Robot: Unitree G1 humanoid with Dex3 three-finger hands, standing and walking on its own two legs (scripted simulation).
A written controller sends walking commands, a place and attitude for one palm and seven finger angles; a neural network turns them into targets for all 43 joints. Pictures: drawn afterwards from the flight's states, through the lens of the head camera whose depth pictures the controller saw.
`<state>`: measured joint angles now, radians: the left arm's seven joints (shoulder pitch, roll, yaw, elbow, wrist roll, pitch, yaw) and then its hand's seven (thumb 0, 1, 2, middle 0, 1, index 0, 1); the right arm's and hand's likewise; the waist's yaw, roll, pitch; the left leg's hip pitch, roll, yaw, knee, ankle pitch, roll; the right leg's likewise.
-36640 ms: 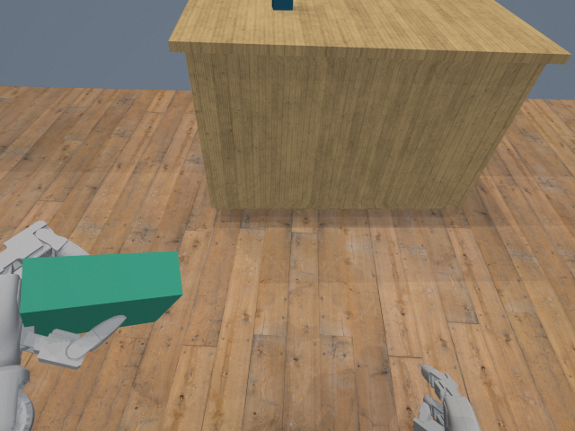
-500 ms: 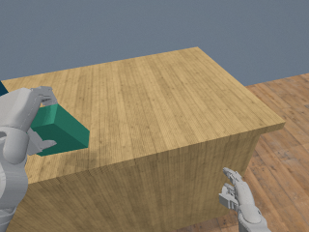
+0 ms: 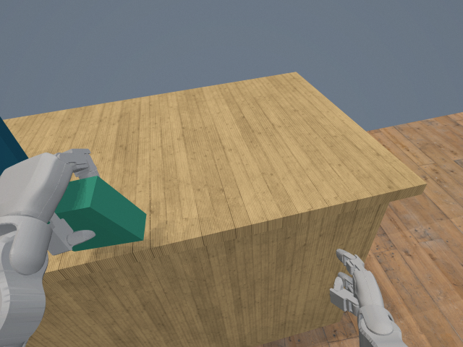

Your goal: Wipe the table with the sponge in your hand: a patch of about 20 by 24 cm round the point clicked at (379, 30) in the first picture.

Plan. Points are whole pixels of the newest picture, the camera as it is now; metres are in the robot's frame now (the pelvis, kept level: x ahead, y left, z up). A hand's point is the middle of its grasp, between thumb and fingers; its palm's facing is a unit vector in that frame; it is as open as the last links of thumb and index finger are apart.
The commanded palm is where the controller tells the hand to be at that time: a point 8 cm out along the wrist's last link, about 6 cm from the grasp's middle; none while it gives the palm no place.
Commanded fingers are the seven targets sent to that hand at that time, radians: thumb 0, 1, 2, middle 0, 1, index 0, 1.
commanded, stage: bring the sponge back beside the body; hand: left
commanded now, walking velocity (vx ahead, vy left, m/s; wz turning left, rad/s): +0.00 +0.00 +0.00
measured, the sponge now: (94, 223) +0.21 +0.27 +0.15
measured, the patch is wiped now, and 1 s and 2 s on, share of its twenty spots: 0.95 0.95 0.95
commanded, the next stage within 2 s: step back with the hand held close in 0.10 s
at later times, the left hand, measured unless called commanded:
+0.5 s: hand (108, 202) +0.20 +0.21 +0.22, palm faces +0.33 -0.85 -0.42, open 9.1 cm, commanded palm +0.14 +0.28 +0.29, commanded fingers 0.00 0.10 1.30 -1.20 -1.60 -1.20 -1.60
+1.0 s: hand out of the picture +0.09 +0.25 +0.26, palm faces +0.54 -0.74 -0.40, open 9.1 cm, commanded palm +0.06 +0.30 +0.29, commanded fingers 0.00 0.10 1.30 -1.20 -1.60 -1.20 -1.60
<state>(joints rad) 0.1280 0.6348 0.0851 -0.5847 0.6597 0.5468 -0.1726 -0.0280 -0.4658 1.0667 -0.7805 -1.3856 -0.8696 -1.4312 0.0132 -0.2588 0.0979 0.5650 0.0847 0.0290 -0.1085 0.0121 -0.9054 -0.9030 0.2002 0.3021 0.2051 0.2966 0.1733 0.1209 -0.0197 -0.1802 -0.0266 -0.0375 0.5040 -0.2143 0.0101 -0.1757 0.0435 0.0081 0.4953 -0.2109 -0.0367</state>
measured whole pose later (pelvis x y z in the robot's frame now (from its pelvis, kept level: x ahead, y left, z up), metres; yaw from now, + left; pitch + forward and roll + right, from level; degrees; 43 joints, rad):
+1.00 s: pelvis -0.09 +0.01 -0.02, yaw +3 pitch +1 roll -1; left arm 0.34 0.50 0.54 -0.84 -0.07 -0.12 0.13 -0.03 -0.48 1.06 -0.80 -1.39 -0.89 -1.43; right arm 0.19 -0.18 0.02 0.58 0.02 -0.12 -0.05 0.01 -0.91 -0.90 0.20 0.30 0.20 0.30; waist 0.03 -0.05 0.01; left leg -0.41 0.04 0.02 0.70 -0.30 0.00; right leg -0.47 0.02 0.00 0.82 -0.42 0.01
